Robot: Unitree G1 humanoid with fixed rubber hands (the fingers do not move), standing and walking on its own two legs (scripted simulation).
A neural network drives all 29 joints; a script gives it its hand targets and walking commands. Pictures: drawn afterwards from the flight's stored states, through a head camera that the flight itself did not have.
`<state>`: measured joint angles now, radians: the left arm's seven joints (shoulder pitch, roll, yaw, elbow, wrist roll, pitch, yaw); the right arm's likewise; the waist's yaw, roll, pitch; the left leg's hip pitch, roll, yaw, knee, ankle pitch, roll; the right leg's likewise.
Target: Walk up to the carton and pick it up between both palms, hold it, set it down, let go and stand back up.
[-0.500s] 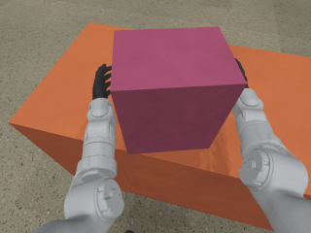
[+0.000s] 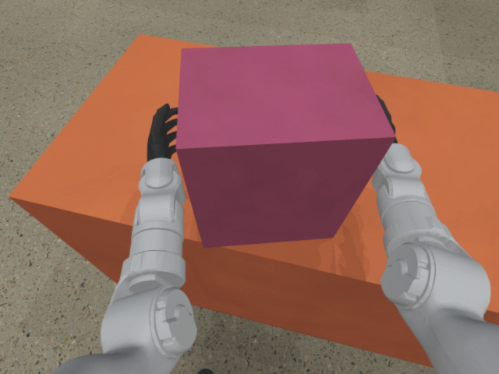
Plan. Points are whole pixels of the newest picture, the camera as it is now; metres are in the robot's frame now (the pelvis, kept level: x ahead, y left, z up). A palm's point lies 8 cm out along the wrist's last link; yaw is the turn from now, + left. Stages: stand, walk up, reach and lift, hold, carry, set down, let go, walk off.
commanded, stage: set down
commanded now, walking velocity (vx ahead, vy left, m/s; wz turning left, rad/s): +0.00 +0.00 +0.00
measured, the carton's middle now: (268, 157) +0.45 +0.05 +0.05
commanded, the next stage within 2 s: none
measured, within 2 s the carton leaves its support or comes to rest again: neither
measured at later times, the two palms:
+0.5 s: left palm (163, 160) +0.40 +0.23 +0.06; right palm (384, 133) +0.51 -0.14 +0.09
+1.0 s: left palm (139, 139) +0.39 +0.25 +0.12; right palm (429, 110) +0.50 -0.18 +0.15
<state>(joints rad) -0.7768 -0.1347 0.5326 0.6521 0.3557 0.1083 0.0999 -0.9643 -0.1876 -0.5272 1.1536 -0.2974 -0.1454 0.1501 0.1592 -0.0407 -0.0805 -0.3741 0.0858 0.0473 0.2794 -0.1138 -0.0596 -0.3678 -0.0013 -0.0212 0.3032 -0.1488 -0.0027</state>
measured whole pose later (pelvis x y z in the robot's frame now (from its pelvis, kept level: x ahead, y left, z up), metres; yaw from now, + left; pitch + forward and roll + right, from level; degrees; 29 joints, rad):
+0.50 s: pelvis -0.01 +0.00 -0.01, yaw -1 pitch +23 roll -2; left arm -0.94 0.08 0.14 1.06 -0.10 -0.03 0.21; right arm -1.19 -0.43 0.17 1.47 0.34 -0.15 0.10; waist 0.25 0.00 -0.20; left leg -0.67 0.13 0.04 0.43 -0.14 -0.07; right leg -0.64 0.04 -0.02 0.37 -0.13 -0.02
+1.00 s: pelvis -0.03 -0.01 -0.02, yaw -1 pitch +22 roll -1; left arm -0.99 0.20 0.12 0.91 -0.21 0.17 0.20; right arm -1.26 -0.57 0.22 1.35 0.46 -0.01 0.15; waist 0.24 -0.01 -0.21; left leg -0.70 0.12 0.02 0.44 -0.12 -0.08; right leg -0.68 0.04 -0.01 0.44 -0.14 -0.03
